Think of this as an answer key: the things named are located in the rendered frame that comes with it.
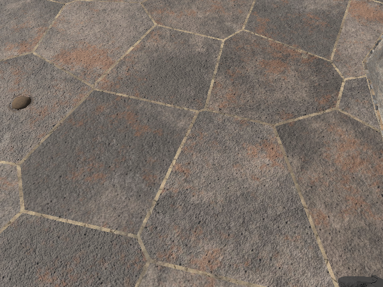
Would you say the right robot hand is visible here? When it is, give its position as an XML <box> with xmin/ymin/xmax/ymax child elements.
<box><xmin>338</xmin><ymin>275</ymin><xmax>383</xmax><ymax>287</ymax></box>

